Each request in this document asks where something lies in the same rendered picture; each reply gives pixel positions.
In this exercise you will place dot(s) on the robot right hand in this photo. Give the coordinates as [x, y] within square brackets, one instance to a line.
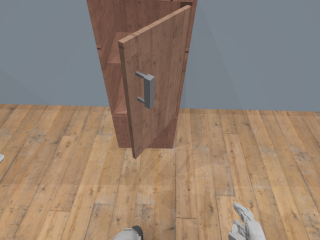
[252, 229]

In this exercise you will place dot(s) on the cupboard door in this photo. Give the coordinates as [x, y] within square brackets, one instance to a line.
[157, 49]

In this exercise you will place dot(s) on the robot left foot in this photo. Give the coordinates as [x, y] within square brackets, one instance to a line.
[138, 230]

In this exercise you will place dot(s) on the handle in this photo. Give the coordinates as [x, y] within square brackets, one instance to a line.
[149, 90]

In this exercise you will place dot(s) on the robot left shin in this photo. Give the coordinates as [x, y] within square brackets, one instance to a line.
[130, 229]

